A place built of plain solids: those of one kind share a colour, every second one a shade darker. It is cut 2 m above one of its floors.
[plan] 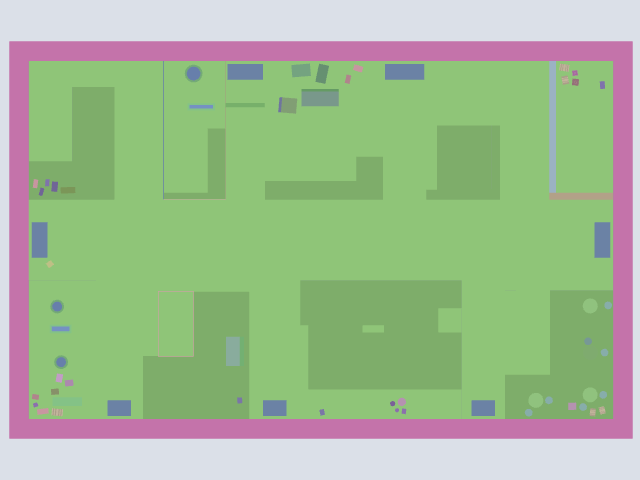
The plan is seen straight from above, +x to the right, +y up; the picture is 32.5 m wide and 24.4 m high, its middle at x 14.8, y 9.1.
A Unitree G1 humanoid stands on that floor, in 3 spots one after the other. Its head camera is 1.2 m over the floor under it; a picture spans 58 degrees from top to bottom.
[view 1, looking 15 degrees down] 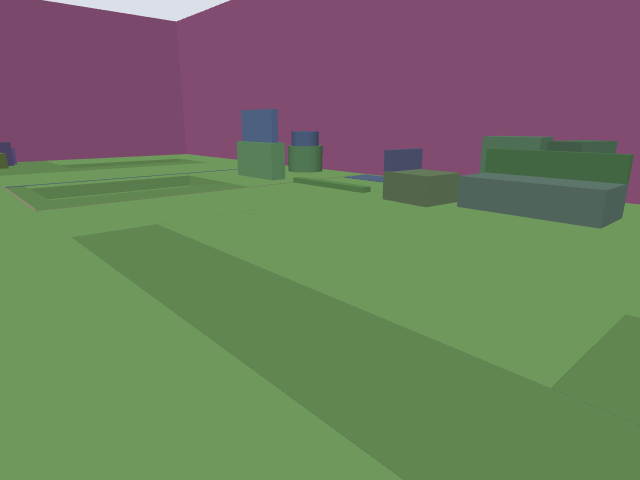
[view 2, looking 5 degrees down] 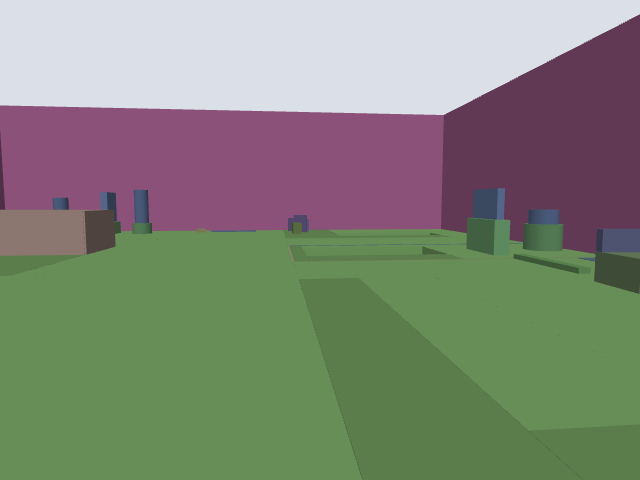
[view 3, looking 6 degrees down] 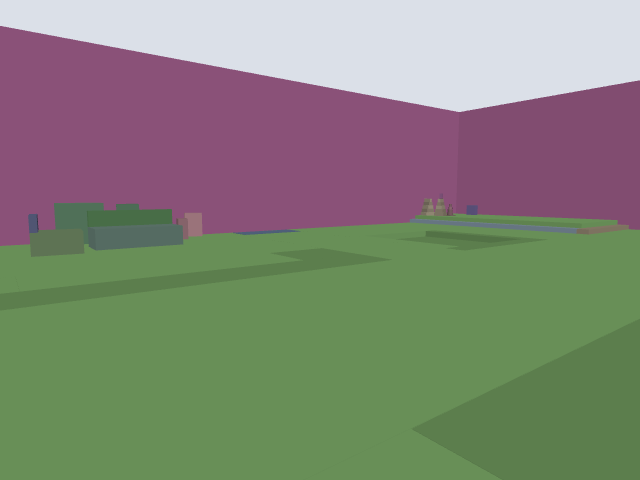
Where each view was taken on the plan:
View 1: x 17.24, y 10.10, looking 138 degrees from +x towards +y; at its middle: floor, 4.64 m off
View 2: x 18.70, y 10.78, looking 174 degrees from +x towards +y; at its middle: floor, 13.78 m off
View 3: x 12.15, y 5.64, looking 53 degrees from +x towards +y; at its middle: floor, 11.48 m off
